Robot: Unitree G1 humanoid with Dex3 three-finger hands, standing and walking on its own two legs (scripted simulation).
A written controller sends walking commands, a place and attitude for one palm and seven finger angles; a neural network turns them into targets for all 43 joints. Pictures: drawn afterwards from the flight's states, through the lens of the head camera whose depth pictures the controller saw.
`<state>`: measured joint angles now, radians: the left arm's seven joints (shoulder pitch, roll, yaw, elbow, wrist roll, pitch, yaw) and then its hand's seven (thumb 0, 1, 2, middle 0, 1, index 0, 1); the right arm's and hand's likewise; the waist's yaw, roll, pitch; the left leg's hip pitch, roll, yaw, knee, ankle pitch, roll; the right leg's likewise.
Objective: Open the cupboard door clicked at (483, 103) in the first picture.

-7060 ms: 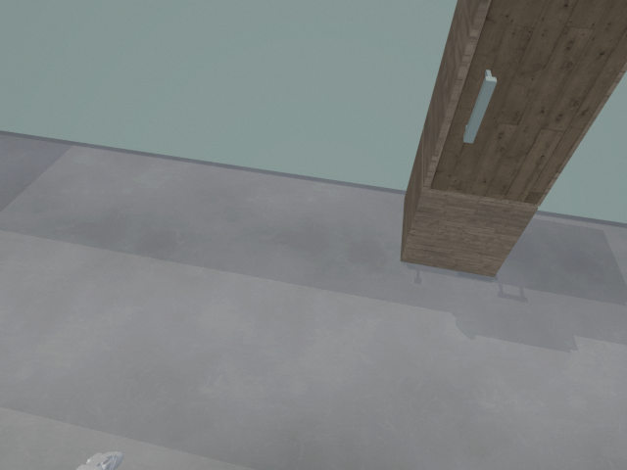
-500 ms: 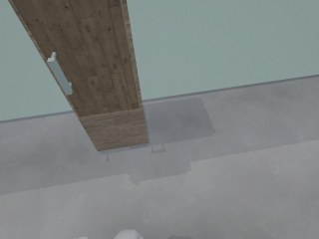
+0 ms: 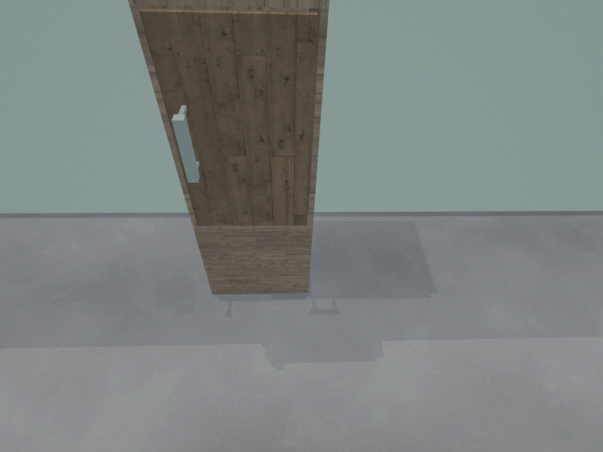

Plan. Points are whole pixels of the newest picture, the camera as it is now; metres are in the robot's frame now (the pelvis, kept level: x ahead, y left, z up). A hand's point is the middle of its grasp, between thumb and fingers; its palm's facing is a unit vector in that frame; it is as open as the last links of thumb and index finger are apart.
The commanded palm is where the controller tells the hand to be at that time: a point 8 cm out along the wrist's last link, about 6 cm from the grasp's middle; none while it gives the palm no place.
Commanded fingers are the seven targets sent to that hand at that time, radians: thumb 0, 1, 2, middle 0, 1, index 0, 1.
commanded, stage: take the last steps up to it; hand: left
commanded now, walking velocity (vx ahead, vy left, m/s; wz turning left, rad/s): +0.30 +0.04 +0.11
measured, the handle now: (188, 144) +0.76 +0.32 -0.03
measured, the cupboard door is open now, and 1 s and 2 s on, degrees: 0 0 0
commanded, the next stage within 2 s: come to a stop and stand still in 0.62 s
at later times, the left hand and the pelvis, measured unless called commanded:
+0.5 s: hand out of the picture -0.01 +0.16 -0.17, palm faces +0.20 -0.97 -0.15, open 7.4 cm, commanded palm none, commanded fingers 0.00 0.90 0.90 -0.20 -0.30 -0.20 -0.30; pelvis +0.11 +0.02 -0.01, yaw +5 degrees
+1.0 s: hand (178, 365) +0.29 +0.24 -0.17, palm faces +0.05 -0.97 -0.24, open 7.3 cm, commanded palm none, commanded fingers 0.00 0.90 0.90 -0.20 -0.30 -0.20 -0.30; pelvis +0.22 +0.05 -0.01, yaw +3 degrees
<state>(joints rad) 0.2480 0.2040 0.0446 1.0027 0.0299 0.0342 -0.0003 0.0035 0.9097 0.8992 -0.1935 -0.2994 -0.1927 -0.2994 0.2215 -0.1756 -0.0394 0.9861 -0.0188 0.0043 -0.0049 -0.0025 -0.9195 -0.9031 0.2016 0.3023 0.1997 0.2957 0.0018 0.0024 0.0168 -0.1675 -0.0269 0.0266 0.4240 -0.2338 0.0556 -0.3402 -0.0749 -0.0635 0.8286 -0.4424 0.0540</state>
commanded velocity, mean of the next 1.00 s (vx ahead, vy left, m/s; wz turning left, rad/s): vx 0.09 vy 0.01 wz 0.02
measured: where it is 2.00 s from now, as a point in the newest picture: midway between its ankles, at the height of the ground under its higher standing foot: outside the picture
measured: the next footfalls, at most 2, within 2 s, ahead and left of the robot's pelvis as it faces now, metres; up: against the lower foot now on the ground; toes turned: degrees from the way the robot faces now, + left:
right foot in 0.10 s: +0.05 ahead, -0.13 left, +0.00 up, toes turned -5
left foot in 0.54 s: +0.21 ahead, +0.17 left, +0.00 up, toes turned +7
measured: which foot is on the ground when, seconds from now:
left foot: down 0.00-0.10, up 0.12-0.52, down 0.54-1.00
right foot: up 0.00-0.08, down 0.10-0.54, up 0.56-0.88, down 0.90-1.00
